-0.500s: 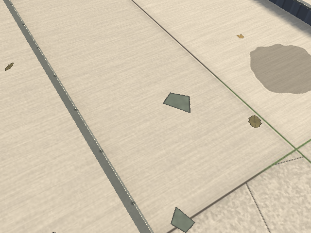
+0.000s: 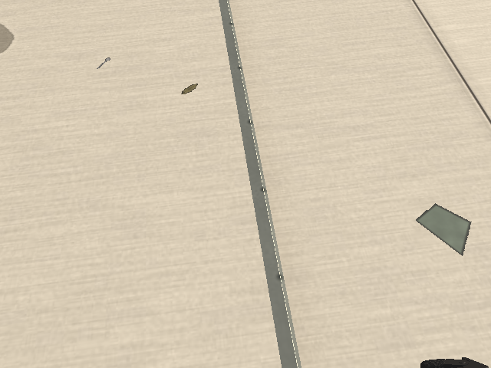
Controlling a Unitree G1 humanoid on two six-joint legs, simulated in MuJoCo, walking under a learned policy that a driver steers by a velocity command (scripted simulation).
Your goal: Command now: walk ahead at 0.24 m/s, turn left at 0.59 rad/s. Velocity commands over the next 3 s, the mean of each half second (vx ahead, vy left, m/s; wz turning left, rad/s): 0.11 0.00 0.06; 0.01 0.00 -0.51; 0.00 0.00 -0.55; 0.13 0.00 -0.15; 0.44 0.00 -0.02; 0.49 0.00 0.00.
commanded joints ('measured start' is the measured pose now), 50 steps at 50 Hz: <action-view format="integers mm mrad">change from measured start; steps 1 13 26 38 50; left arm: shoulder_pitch -37 42 -101 -182 -195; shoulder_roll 168 95 60 153 232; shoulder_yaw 41 10 22 50 94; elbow -54 -7 -118 -206 -248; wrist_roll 0 14 4 -7 4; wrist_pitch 0 115 152 87 116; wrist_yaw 11 3 -20 2 -15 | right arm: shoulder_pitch -69 110 149 117 74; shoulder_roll -5 -9 -77 -89 -72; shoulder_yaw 11 15 -28 -49 -21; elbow -90 8 33 11 -69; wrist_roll -1 19 7 7 35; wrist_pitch -16 -41 5 29 28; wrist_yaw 0 -100 -130 -92 -96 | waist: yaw -27 -30 -69 -85 -44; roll -173 -6 7 -115 -245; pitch -9 -153 -104 -108 -108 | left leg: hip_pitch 106 370 402 70 359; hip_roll -37 129 218 -80 -126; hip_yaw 78 -95 -142 -69 -63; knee -165 -557 -586 279 -224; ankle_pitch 0 354 -260 -299 -369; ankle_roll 30 219 204 -96 -64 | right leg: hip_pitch -2 -278 -311 -77 -193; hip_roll -223 -29 3 -194 -145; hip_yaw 29 179 139 473 642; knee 51 845 527 62 146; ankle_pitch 839 -52 -201 647 480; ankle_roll -80 63 -23 -219 -163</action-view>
